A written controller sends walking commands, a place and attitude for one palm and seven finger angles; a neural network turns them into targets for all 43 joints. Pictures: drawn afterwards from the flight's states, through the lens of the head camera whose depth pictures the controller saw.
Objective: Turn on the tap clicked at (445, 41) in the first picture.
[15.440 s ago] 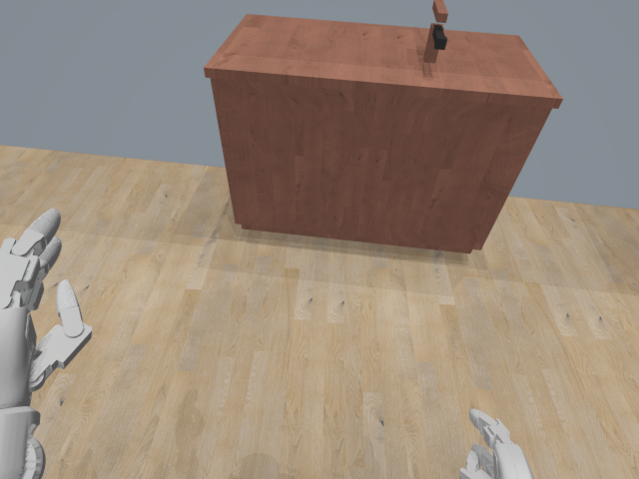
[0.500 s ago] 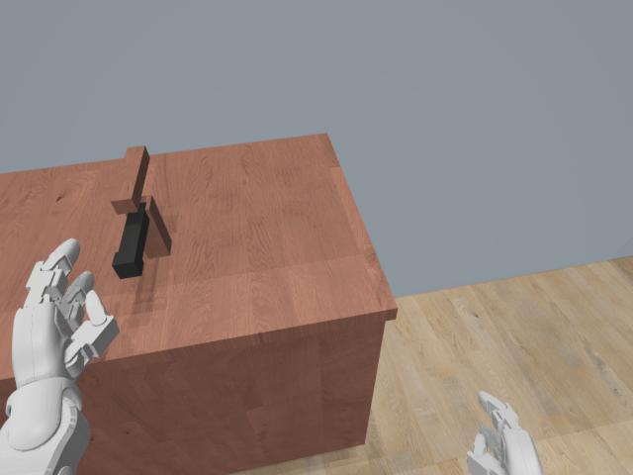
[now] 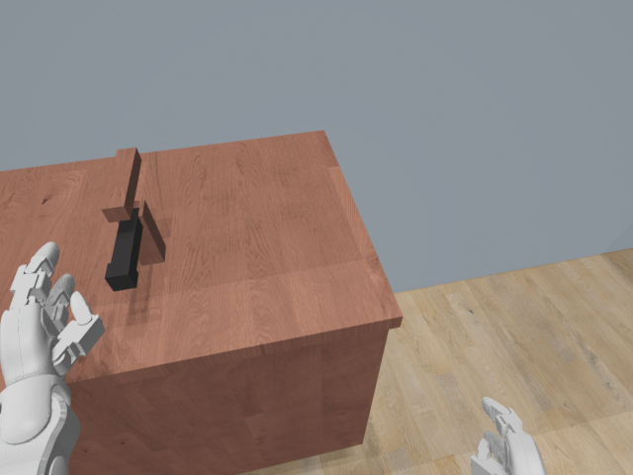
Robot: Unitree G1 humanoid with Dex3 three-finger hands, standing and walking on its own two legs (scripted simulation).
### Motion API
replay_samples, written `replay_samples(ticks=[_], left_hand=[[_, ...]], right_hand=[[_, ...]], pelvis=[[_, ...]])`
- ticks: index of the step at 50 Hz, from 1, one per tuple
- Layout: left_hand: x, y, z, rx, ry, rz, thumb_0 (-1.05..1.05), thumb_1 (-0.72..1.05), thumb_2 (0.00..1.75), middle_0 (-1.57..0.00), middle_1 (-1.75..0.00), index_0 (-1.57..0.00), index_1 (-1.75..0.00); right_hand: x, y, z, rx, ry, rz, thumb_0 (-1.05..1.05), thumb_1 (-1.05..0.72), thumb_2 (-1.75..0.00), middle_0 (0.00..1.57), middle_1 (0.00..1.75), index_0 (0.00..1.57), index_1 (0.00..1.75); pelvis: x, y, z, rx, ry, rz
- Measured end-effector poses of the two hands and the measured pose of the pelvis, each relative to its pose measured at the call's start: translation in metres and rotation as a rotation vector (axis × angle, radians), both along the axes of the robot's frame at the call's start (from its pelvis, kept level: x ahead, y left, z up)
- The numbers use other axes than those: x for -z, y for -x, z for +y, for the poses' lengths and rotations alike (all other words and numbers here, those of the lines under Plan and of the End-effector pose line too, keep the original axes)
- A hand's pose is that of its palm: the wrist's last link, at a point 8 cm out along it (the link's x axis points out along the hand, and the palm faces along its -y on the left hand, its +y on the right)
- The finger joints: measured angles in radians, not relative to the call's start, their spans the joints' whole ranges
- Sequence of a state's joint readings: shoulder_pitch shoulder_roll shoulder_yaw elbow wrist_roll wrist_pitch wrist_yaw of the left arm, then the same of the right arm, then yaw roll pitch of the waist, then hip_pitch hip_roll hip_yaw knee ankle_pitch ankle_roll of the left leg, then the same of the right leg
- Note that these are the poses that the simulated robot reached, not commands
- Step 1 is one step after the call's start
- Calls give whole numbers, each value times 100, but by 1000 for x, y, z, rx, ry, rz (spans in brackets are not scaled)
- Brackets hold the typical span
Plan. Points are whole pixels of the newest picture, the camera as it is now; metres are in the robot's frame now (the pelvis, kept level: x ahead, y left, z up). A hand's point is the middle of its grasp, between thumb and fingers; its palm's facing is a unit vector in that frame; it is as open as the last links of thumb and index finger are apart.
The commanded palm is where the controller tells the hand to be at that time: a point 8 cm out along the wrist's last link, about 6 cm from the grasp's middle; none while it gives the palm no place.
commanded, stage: reach beside the lever's end, fingers flat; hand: left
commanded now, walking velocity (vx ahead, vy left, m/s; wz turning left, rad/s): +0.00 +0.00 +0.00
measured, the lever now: (122, 275) +0.32 +0.29 +0.09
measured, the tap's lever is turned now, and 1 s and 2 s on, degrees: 0 0 4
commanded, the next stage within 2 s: push the lever round in 1.30 s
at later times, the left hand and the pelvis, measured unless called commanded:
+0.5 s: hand (100, 310) +0.26 +0.29 +0.10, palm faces +0.52 -0.85 -0.11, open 7.7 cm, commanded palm +0.22 +0.34 +0.10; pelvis -0.02 +0.00 +0.00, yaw +0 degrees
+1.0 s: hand (102, 298) +0.29 +0.31 +0.08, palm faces +0.51 -0.85 -0.12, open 7.8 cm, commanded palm +0.23 +0.35 +0.09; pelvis +0.00 +0.00 +0.00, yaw -1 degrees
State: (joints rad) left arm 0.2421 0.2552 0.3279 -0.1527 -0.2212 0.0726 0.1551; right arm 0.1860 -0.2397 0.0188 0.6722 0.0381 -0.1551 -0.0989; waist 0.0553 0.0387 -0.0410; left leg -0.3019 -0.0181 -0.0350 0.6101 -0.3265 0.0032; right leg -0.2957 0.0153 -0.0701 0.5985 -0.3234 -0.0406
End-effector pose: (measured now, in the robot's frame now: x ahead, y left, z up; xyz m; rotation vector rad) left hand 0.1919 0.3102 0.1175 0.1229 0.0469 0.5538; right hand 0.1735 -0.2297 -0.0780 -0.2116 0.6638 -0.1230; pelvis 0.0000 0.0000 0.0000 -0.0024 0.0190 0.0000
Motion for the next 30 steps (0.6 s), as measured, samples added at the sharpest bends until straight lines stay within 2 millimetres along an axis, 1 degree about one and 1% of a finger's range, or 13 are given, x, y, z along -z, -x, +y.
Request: replay_samples(ticks=[6, 16, 20, 24, 30], left_hand=[[3, 1, 6, -6, 3, -13, 2, 90, 90, -17, -22, -18, -22], [6, -10, 12, 2, 3, -24, 2, 90, 90, -16, -19, -17, -19], [6, -15, 11, 7, 2, -31, 2, 90, 90, -16, -18, -16, -18], [10, -20, 12, 6, 11, -18, 2, 90, 90, -15, -17, -16, -17], [18, -30, 23, -28, 19, 6, 2, 90, 90, -15, -16, -16, -16]], right_hand=[[2, 1, 2, -6, 7, 13, 1, -91, -90, 20, 30, 20, 30], [6, 10, 1, 5, 5, 24, 1, -91, -90, 20, 30, 20, 30], [8, 17, -1, 14, 4, 30, 1, -91, -90, 20, 30, 20, 30], [10, 24, -5, 22, 8, 42, 1, -91, -90, 20, 30, 20, 30], [13, 34, -13, 40, 28, 79, 1, -91, -90, 20, 30, 20, 30]], pelvis=[[1, 2, 2, -7, 2, 1], [1, 10, 2, -6, 2, 6], [2, 13, 1, -5, 2, 7], [2, 16, 0, -4, 1, 8], [3, 20, -4, -3, 2, 18]])
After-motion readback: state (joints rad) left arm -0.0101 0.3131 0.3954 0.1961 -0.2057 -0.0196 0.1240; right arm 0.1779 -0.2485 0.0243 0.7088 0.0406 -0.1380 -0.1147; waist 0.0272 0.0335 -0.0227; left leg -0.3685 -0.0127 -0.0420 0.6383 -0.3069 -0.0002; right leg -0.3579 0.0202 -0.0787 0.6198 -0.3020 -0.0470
